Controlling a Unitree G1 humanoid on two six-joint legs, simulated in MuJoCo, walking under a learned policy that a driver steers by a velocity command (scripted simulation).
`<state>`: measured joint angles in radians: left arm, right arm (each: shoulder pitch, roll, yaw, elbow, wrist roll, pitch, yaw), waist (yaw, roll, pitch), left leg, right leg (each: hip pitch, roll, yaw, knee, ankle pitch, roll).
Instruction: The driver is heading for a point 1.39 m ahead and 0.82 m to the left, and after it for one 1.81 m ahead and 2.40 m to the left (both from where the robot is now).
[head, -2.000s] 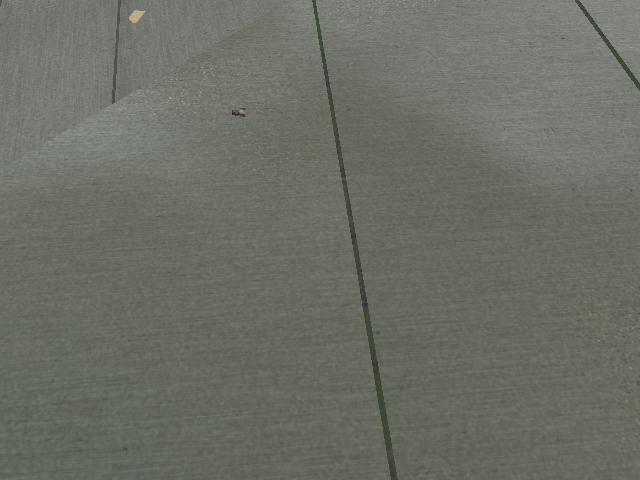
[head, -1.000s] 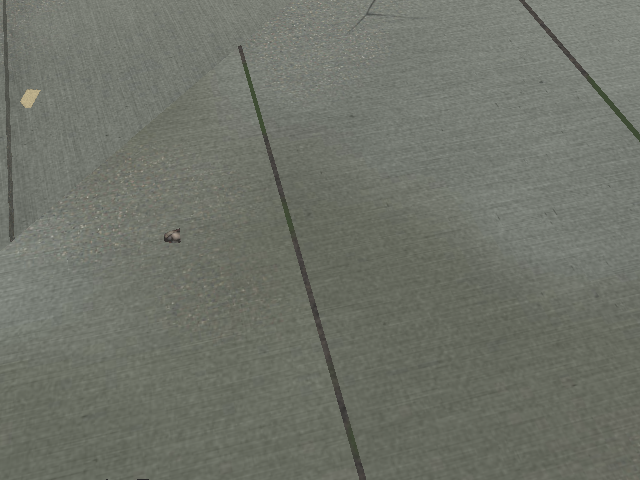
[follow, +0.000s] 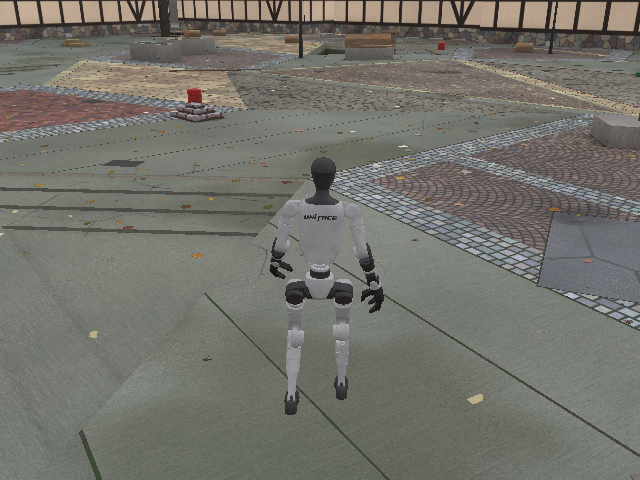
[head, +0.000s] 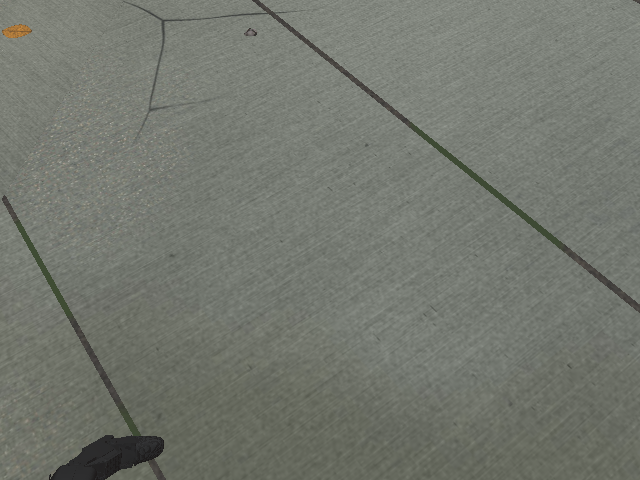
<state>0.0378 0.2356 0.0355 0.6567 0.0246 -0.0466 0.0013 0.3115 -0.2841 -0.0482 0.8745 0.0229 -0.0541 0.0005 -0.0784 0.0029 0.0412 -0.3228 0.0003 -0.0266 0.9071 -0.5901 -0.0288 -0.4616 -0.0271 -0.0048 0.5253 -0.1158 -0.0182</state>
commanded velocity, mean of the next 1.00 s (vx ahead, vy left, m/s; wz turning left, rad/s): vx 0.03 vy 0.00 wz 0.53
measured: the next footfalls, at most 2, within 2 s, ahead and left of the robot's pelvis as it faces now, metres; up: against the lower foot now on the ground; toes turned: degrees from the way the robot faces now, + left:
left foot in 0.32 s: +0.06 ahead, +0.14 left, +0.00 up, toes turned +14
right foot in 0.82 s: +0.14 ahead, -0.07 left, +0.00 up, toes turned +34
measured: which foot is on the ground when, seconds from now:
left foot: up 0.00-0.30, down 0.32-0.82, up 0.84-1.00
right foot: down 0.00-0.32, up 0.34-0.80, down 0.82-1.00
